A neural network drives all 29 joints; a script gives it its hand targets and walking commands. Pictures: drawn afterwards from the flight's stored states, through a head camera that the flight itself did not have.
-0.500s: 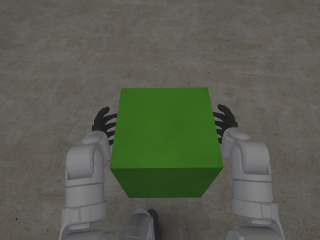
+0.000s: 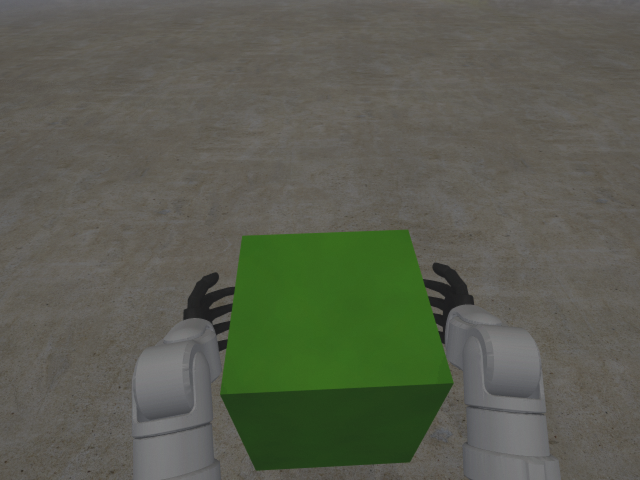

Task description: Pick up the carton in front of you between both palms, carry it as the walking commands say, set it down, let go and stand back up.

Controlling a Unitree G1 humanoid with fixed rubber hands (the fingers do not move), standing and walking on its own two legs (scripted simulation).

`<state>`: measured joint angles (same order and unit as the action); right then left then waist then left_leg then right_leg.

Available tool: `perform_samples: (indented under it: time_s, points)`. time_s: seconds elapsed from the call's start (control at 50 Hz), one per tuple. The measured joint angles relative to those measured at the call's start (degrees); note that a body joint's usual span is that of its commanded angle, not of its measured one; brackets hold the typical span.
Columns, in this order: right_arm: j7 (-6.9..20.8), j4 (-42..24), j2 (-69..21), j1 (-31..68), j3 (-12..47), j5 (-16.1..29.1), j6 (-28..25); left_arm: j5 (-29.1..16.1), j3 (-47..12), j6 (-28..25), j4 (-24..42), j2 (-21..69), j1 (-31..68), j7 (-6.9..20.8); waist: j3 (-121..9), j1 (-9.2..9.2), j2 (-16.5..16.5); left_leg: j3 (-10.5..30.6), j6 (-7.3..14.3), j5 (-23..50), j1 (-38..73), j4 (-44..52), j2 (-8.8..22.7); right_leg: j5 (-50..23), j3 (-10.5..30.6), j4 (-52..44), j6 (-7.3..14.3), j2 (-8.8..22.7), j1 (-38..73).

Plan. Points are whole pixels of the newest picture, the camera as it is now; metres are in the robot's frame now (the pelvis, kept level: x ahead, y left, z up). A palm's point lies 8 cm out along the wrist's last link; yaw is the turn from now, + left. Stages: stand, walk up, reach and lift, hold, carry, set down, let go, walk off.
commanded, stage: carry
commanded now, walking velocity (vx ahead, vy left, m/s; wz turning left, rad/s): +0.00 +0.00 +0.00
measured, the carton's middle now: (329, 353) +0.30 +0.00 +0.03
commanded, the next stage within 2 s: none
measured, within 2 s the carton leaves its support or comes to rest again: neither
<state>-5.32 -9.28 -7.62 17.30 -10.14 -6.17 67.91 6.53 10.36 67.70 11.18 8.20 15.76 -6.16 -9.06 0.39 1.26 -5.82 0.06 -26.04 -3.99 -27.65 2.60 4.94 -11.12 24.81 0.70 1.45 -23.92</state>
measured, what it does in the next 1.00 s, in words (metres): walks ahead: left foot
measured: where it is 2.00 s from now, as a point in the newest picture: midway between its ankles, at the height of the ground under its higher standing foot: outside the picture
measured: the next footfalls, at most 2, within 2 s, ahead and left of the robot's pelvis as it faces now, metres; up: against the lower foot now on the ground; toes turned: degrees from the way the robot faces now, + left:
left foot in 0.34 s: +0.27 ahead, +0.11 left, +0.00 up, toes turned -20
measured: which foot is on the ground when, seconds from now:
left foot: down 0.00-0.02, up 0.04-0.32, down 0.34-1.00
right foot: down 0.00-1.00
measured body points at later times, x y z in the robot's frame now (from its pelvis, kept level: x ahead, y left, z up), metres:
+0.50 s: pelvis +0.20 +0.01 +0.00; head +0.17 +0.02 +0.45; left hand +0.47 +0.16 +0.09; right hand +0.47 -0.14 +0.09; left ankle +0.24 +0.10 -0.73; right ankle +0.09 -0.10 -0.73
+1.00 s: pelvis +0.19 +0.01 +0.00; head +0.16 +0.01 +0.45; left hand +0.47 +0.15 +0.08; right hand +0.46 -0.15 +0.08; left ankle +0.24 +0.10 -0.73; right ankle +0.09 -0.09 -0.73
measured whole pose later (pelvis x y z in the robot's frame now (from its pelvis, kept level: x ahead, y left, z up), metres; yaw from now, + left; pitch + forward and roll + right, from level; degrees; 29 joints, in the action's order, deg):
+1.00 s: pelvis +0.19 +0.01 +0.00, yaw -2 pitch +2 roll +0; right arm -4.9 -16.0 -7.7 9.4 -6.4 -6.8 69.6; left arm 7.1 6.7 69.6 16.7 7.6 9.2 -4.9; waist -7.2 0.0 -0.6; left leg -10.7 2.2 -14.0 -22.6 -34.4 3.3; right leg 25.8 -9.2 32.3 -0.6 3.7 -8.6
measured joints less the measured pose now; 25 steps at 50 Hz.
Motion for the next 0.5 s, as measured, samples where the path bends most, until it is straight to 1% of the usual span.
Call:
perform_samples:
  time_s: [0.02,0.04,0.06,0.08,0.1,0.12,0.16,0.22,0.28,0.32,0.34,0.36,0.38,0.4,0.44,0.46,0.5]
  points:
    - [0.24,-0.22,0.56,-1.21,0.09,0.09,-0.06,0.42,-0.46,-0.6,-0.84,0.63,-0.56,0.04,-0.23,-0.53,0.91,0.56,-0.15,-0.09,-2.8,-7.59,0.92,1.63,-0.79,2.68,1.5,-0.4,-0.23]
    - [0.43,-0.3,0.86,-2.45,0.16,0.15,0.0,0.71,-1.35,-0.76,-1.6,0.63,-1.18,0.09,-0.25,-0.9,0.99,1.58,-0.11,-0.28,-6.47,-15.91,0.64,3.7,-1.21,4.34,2.56,-0.31,-0.05]
    - [0.49,-0.34,0.84,-3.61,0.34,0.07,0.14,0.77,-2.14,-0.61,-2.03,0.36,-1.98,0.15,-0.02,-1.12,0.64,2.13,0.1,-0.96,-10.22,-23.19,0.0,5.27,-1.37,4.68,3.15,-0.07,0.7]
    - [0.51,-0.5,0.55,-4.69,0.59,-0.16,0.33,0.68,-2.63,-0.34,-2.04,0.08,-2.95,0.23,0.36,-1.26,0.22,2.13,0.27,-1.13,-13.73,-28.54,-0.49,6.05,-1.37,4.04,3.24,0.16,1.81]
    - [0.5,-0.83,0.08,-5.71,0.89,-0.5,0.49,0.49,-2.9,-0.08,-1.67,-0.15,-4.03,0.32,0.83,-1.36,-0.11,1.78,0.33,-0.44,-16.74,-31.3,-0.63,5.72,-1.28,2.74,2.4,0.32,3.13]
    - [0.5,-1.36,-0.36,-6.67,1.27,-0.83,0.57,0.25,-3.06,0.1,-1.04,-0.33,-5.1,0.43,1.33,-1.46,-0.3,1.33,0.24,0.66,-19.16,-31.38,-0.48,5.8,-1.2,1.24,2.4,0.31,4.54]
    - [0.46,-2.67,-0.1,-8.01,2.69,-0.88,0.64,-0.15,-3.45,0.17,0.52,-0.54,-6.61,0.5,2.49,-1.75,-0.54,0.58,-0.26,2.59,-22.47,-26.63,-0.07,6.0,-0.95,-1.49,2.67,0.32,7.16]
    - [0.4,-5.03,0.08,-8.9,3.78,-0.68,0.17,-0.54,-3.94,-0.36,3.11,-0.67,-7.76,0.55,3.83,-1.88,-0.61,-0.07,-0.75,6.46,-24.56,-15.8,0.24,6.94,-0.51,-3.39,2.35,0.43,10.17]
    - [0.36,-7.5,0.14,-9.56,4.17,-0.52,-0.16,-0.71,-4.48,-0.84,5.12,-0.7,-8.15,0.68,4.06,-1.61,-0.4,-1.31,-1.02,14.22,-23.89,-6.69,0.43,9.43,-0.35,-2.84,1.48,0.37,12.69]
    - [0.34,-8.91,0.15,-9.71,4.29,-0.46,0.07,-0.68,-4.74,-0.71,6.31,-0.7,-8.21,0.8,3.67,-1.32,-0.11,-2.77,-1.17,22.26,-21.03,0.32,0.6,12.28,-0.2,-0.58,0.72,0.19,14.04]
    - [0.33,-9.36,0.13,-9.67,4.35,-0.44,0.21,-0.6,-4.77,-0.57,6.79,-0.72,-8.16,0.91,3.22,-1.2,-0.01,-3.38,-0.14,24.09,-19.24,2.41,0.77,14.13,-0.01,1.26,0.31,0.09,14.38]
    - [0.33,-9.15,0.11,-9.59,4.57,-0.47,-0.01,-0.5,-4.43,-0.39,6.88,-0.72,-7.87,1.03,2.69,-0.97,-1.11,-3.97,1.46,22.04,-18.47,2.18,0.19,15.98,0.36,3.24,-0.18,0.89,14.29]
    - [0.34,-8.59,0.08,-9.3,4.71,-0.51,-0.13,-0.39,-3.99,-0.04,6.83,-0.7,-7.53,1.09,2.29,-0.9,-2.41,-4.57,2.44,19.87,-18.05,1.36,-0.47,16.36,0.94,4.51,-0.88,1.8,14.29]
    - [0.36,-7.9,0.04,-8.9,4.73,-0.51,-0.08,-0.23,-3.64,0.37,6.75,-0.69,-7.34,1.11,1.85,-0.87,-3.28,-5.06,2.91,18.18,-17.68,0.72,-0.86,17.1,1.47,5.1,-1.46,2.37,14.52]
    - [0.42,-6.55,-0.03,-8.2,4.52,-0.48,0.23,0.15,-3.25,1.09,6.27,-0.66,-7.02,1.12,0.94,-0.76,-4.0,-5.68,2.78,16.31,-17.0,0.17,-1.08,18.4,2.14,4.37,-2.02,2.71,15.6]
    - [0.45,-6.08,-0.07,-7.91,4.3,-0.48,0.4,0.31,-3.15,1.36,5.94,-0.62,-6.78,1.13,0.59,-0.67,-4.03,-5.83,2.36,15.83,-16.84,-0.1,-1.06,18.7,2.29,3.54,-2.02,2.69,16.23]
    - [0.48,-5.56,-0.11,-7.46,3.87,-0.49,0.61,0.53,-3.04,1.61,5.37,-0.56,-6.26,1.14,0.25,-0.49,-3.69,-6.04,2.46,14.68,-16.85,-0.96,-0.87,18.83,2.43,2.68,-1.73,2.59,16.86]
